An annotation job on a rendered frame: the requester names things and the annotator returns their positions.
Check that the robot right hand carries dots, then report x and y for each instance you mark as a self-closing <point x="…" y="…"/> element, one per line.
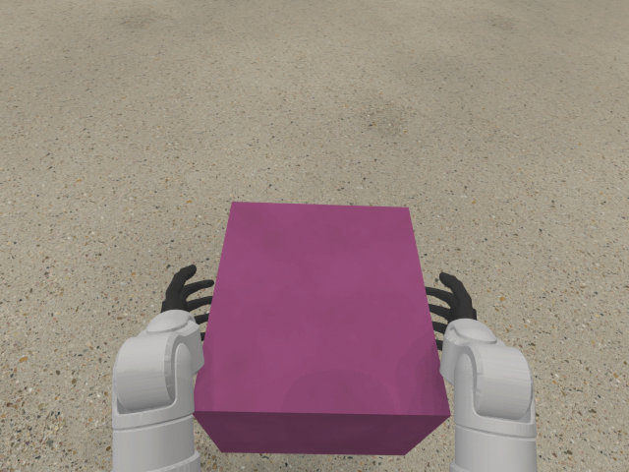
<point x="459" y="301"/>

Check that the robot left hand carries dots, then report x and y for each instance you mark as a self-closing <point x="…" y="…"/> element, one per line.
<point x="177" y="293"/>

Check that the carton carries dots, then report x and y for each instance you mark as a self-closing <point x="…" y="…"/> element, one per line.
<point x="319" y="338"/>

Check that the right robot forearm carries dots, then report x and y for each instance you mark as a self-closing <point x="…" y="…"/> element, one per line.
<point x="494" y="401"/>

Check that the left robot forearm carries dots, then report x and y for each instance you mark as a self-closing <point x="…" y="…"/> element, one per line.
<point x="153" y="397"/>

